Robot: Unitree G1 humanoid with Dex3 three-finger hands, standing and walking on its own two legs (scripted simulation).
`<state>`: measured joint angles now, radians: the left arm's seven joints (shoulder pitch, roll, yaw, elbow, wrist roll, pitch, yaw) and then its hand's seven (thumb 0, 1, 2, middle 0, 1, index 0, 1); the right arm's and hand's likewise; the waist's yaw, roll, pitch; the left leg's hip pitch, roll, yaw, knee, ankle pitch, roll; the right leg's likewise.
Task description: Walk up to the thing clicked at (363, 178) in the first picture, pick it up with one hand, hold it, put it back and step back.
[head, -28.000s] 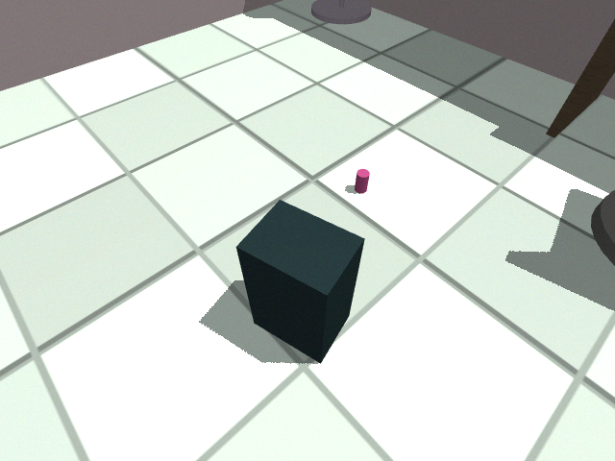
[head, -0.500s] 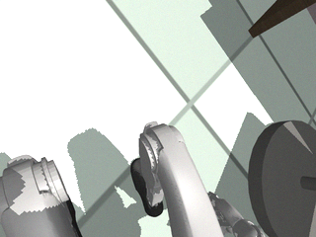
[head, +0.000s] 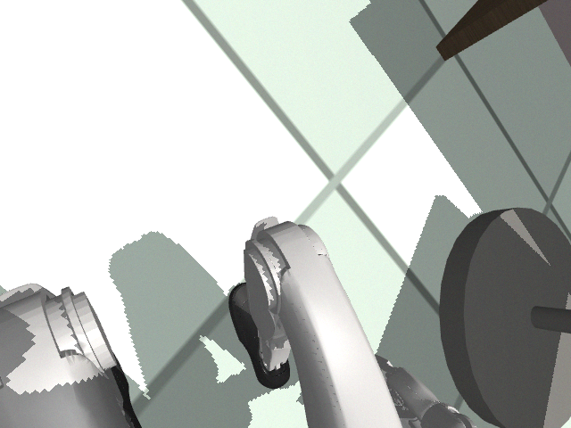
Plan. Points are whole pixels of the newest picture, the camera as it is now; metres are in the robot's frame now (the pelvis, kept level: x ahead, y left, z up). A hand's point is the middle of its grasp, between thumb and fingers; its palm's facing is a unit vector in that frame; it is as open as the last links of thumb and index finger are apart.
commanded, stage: close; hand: left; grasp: from above
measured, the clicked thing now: out of the picture +0.46 +0.35 -0.26
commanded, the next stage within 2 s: settle in 1.38 s
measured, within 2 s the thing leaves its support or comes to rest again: leaves its support in 1.78 s
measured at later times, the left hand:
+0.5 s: hand out of the picture +0.44 +0.35 -0.23, palm faces -0.43 -0.15 -0.89, open 10.9 cm
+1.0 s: hand out of the picture +0.44 +0.35 -0.23, palm faces -0.43 -0.14 -0.89, open 10.3 cm
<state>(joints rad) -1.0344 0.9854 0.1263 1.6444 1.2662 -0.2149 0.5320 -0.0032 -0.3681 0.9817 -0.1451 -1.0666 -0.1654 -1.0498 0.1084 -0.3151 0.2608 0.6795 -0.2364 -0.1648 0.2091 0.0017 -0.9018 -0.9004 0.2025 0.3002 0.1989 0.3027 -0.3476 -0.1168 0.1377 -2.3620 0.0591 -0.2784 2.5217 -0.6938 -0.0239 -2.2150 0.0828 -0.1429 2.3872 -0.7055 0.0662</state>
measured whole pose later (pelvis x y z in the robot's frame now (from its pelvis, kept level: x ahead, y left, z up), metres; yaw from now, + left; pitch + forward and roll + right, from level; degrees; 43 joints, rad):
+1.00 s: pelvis +0.00 +0.00 +0.00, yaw -1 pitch +28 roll -13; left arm -1.05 1.02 0.11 1.68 1.26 -0.23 0.54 0.01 0.02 0.71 -0.59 -0.88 -0.47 -0.83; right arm 0.09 -0.33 0.29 0.66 -0.25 -0.18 0.21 0.00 -0.90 -0.90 0.20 0.30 0.20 0.30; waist -0.35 -0.13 0.15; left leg -2.36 0.06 -0.29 2.53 -0.69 -0.02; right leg -2.21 0.09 -0.15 2.39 -0.69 0.07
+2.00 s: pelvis +0.00 +0.00 +0.01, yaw +1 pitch +31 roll -12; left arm -0.95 0.88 0.10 1.41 1.21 -0.14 0.41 0.05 0.01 0.83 -0.83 -0.86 -0.50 -0.86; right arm 0.11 -0.32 0.18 0.67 -0.19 -0.13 0.23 0.00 -0.92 -0.90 0.20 0.30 0.20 0.30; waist -0.28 -0.04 0.03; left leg -2.37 0.05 -0.25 2.49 -0.69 -0.02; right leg -2.23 0.07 -0.13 2.37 -0.71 0.06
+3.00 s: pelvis -0.01 +0.00 +0.10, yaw +8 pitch +34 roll -8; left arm -0.77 0.70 0.02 1.00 1.08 -0.12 0.05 0.04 0.00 0.85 -0.79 -0.98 -0.53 -0.96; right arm 0.20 -0.27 0.03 0.65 -0.04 0.06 0.08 0.00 -0.93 -0.91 0.20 0.30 0.20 0.30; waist -0.16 0.05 -0.14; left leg -2.14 0.04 -0.12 2.14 -0.62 0.00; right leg -2.02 0.01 -0.04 2.09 -0.68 0.05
